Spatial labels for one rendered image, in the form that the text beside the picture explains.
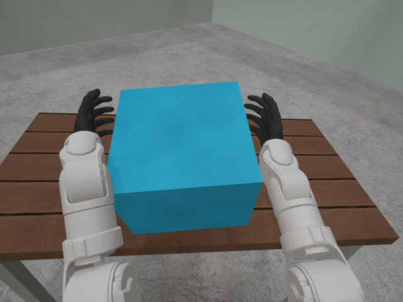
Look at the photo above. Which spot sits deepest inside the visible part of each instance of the carton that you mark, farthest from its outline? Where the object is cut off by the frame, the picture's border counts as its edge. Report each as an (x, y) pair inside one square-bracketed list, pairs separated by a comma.
[(182, 158)]

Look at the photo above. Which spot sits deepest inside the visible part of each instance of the robot left hand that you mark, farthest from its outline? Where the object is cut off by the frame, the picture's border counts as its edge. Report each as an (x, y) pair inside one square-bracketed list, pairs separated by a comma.
[(86, 114)]

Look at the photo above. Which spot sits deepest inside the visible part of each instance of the robot right upper arm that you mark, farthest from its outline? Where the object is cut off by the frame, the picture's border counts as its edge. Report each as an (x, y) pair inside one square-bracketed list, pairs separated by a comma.
[(322, 281)]

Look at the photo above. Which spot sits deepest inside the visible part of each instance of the table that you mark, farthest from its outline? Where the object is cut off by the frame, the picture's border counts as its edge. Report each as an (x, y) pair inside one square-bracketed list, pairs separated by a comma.
[(32, 225)]

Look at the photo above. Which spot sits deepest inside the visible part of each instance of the robot right forearm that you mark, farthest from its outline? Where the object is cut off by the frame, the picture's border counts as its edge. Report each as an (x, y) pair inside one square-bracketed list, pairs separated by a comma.
[(303, 233)]

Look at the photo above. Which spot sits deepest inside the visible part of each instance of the robot left upper arm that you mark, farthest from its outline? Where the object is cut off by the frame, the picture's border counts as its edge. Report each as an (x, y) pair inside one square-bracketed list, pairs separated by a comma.
[(113, 282)]

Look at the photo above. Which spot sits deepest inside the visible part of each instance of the robot left forearm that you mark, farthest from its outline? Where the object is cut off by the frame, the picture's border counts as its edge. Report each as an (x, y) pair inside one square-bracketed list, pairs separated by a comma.
[(90, 220)]

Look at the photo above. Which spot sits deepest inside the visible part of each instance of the robot right hand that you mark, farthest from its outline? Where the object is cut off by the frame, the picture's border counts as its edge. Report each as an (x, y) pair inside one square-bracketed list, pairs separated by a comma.
[(270, 126)]

